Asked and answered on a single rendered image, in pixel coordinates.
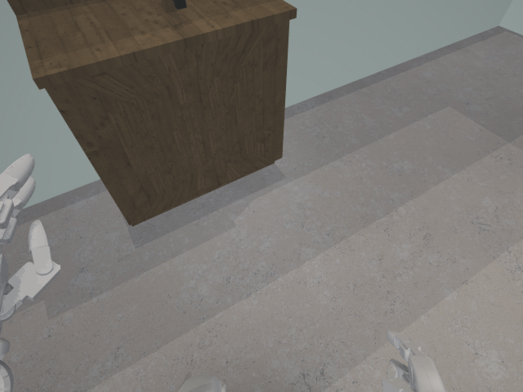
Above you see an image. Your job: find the robot left hand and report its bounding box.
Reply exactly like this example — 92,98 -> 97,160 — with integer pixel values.
0,154 -> 60,335

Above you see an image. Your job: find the left robot thigh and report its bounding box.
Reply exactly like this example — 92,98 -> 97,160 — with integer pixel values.
178,374 -> 226,392

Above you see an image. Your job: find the robot right hand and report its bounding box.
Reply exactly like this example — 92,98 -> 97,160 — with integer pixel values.
382,330 -> 445,392

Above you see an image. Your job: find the counter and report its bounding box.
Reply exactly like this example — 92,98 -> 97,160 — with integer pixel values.
7,0 -> 297,226

